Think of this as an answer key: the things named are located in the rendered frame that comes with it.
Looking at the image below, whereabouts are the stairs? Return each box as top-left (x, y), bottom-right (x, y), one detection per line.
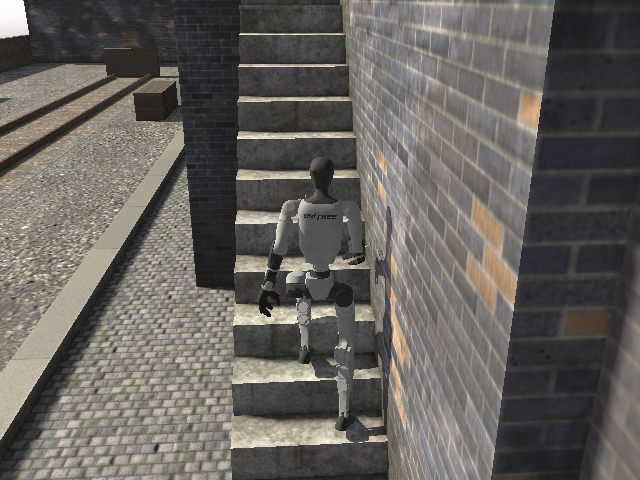
top-left (230, 0), bottom-right (388, 480)

